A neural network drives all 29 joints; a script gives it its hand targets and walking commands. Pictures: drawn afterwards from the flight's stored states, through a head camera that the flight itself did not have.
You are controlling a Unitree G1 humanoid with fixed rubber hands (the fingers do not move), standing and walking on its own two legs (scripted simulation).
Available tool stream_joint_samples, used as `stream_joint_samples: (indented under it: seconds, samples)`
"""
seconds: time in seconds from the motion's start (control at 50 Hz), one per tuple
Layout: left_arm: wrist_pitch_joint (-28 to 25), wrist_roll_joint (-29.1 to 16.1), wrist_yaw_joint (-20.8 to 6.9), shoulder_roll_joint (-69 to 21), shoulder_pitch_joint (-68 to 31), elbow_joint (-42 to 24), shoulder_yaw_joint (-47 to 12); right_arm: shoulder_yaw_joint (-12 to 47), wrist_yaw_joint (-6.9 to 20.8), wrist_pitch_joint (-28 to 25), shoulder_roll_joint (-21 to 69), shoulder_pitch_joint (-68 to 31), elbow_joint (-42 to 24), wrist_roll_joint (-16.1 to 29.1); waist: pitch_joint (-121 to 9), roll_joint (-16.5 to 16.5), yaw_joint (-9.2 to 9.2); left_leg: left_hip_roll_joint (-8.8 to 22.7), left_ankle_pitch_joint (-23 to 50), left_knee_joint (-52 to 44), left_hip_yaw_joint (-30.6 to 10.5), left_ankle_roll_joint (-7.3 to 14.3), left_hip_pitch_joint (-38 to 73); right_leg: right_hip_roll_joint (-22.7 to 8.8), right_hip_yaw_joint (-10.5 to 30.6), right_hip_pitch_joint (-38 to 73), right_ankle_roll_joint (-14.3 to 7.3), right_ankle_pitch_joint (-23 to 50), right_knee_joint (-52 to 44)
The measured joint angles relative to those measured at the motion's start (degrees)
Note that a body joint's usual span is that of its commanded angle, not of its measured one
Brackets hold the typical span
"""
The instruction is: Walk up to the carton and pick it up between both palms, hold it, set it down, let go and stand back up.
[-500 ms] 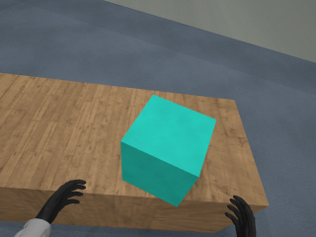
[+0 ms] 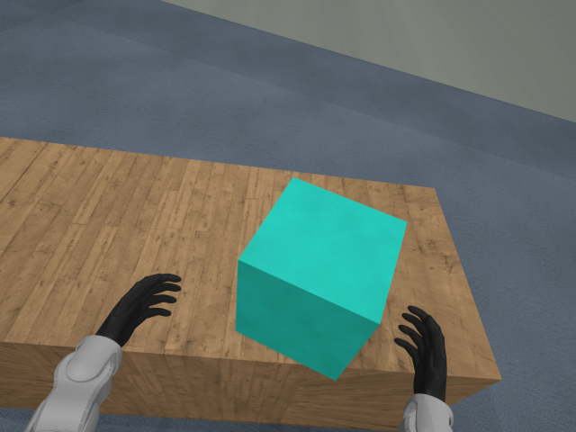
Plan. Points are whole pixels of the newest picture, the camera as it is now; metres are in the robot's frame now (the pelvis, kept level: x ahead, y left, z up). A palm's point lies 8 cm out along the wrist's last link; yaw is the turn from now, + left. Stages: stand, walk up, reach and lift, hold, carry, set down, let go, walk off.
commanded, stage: reach and lift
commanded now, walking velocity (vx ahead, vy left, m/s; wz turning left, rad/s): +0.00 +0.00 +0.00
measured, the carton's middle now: (314, 280) +0.39 -0.05 -0.07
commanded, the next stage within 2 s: none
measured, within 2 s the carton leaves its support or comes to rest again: neither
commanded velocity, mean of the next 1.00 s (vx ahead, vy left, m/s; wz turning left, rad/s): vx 0.00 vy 0.00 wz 0.00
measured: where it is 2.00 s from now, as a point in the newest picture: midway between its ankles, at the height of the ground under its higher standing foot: outside the picture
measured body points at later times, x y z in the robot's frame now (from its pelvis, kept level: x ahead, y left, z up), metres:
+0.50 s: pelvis -0.01 +0.00 +0.00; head +0.01 +0.04 +0.45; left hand +0.34 +0.21 +0.05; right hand +0.28 -0.18 +0.04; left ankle +0.00 +0.04 -0.72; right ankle +0.01 -0.20 -0.72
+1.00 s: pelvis -0.02 -0.01 +0.00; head +0.00 +0.02 +0.45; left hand +0.39 +0.18 +0.09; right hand +0.32 -0.19 +0.07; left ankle +0.00 +0.04 -0.72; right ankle +0.01 -0.20 -0.72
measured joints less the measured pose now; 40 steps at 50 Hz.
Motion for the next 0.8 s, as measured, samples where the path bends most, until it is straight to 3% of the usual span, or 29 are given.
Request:
stream_joint_samples:
  seconds: [0.36, 0.8]
  samples:
    - [7.55, -1.14, 0.62, 0.0, -11.39, -0.29, -1.04, -2.12, -1.09, 8.7, 0.0, -10.24, -1.5, 0.04, 0.11, 0.87, 0.0, -0.03, 1.12, -1.15, 0.0, 0.0, 0.0, 0.0, -0.01, 0.41, 0.0, 1.55, -1.97]
    - [13.53, -1.15, 1.92, -0.01, -26.91, 9.11, -1.05, -5.16, -2.82, 15.89, 0.0, -23.9, 4.43, 0.03, 0.97, 0.86, -1.23, -0.06, 2.69, -2.4, 0.0, 0.0, 0.0, 0.0, -0.01, -0.13, 0.0, 2.54, -2.03]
